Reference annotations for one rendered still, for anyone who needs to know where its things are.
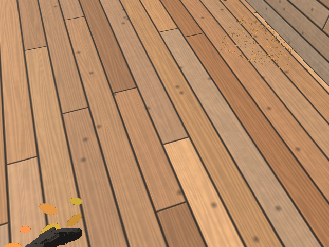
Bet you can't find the robot left hand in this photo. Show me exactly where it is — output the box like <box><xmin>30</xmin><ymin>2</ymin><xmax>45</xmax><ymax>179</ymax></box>
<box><xmin>25</xmin><ymin>227</ymin><xmax>82</xmax><ymax>247</ymax></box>

